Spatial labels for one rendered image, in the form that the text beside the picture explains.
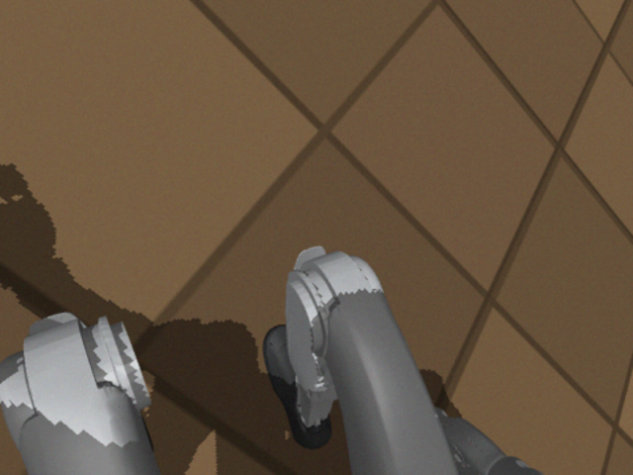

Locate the right robot arm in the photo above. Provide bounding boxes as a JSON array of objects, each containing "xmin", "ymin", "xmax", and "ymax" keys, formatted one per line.
[{"xmin": 488, "ymin": 456, "xmax": 544, "ymax": 475}]

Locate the right robot foot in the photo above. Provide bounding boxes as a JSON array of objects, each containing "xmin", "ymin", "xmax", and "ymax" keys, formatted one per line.
[{"xmin": 263, "ymin": 325, "xmax": 331, "ymax": 449}]

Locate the right robot hand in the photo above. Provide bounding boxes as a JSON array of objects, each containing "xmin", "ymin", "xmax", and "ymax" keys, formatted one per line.
[{"xmin": 434, "ymin": 407, "xmax": 507, "ymax": 475}]

